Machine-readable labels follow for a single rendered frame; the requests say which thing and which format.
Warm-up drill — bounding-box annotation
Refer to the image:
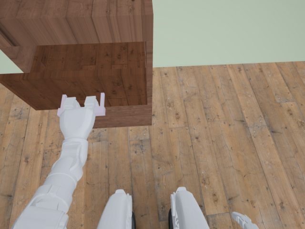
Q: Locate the robot left hand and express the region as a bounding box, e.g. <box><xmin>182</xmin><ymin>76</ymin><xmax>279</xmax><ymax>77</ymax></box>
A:
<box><xmin>60</xmin><ymin>96</ymin><xmax>99</xmax><ymax>140</ymax></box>

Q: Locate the robot left forearm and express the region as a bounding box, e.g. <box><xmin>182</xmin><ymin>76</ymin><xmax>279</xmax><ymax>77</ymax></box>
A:
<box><xmin>11</xmin><ymin>137</ymin><xmax>88</xmax><ymax>229</ymax></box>

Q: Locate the robot right shin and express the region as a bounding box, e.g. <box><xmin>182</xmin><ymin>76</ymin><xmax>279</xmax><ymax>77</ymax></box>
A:
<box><xmin>172</xmin><ymin>187</ymin><xmax>186</xmax><ymax>229</ymax></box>

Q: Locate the left robot upper arm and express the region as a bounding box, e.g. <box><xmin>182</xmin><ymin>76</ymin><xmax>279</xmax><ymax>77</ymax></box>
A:
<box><xmin>15</xmin><ymin>206</ymin><xmax>69</xmax><ymax>229</ymax></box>

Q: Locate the cabinet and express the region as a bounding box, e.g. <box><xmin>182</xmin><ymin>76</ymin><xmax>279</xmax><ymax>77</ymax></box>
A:
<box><xmin>0</xmin><ymin>0</ymin><xmax>153</xmax><ymax>129</ymax></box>

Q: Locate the handle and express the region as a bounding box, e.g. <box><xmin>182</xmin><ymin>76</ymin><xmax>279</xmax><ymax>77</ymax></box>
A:
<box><xmin>57</xmin><ymin>93</ymin><xmax>105</xmax><ymax>117</ymax></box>

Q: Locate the drawer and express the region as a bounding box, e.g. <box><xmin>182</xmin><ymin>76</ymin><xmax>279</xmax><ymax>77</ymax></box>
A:
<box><xmin>0</xmin><ymin>42</ymin><xmax>147</xmax><ymax>110</ymax></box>

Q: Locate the robot right thigh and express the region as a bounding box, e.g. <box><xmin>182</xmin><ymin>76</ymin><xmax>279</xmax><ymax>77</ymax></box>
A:
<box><xmin>171</xmin><ymin>190</ymin><xmax>210</xmax><ymax>229</ymax></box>

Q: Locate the robot right hand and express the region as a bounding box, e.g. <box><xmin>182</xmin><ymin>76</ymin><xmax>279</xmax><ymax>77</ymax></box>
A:
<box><xmin>232</xmin><ymin>212</ymin><xmax>259</xmax><ymax>229</ymax></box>

